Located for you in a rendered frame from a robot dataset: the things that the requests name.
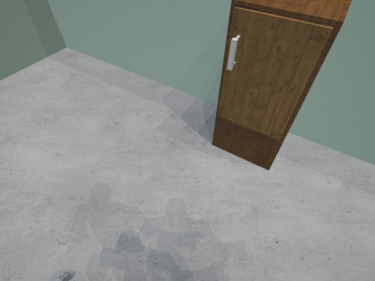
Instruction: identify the left robot hand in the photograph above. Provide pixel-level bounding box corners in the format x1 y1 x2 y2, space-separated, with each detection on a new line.
45 269 75 281

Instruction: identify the handle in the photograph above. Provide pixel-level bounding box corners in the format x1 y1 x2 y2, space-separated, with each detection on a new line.
227 35 240 71

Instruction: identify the cupboard door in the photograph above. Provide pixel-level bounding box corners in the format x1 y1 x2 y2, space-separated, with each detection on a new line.
218 6 333 140

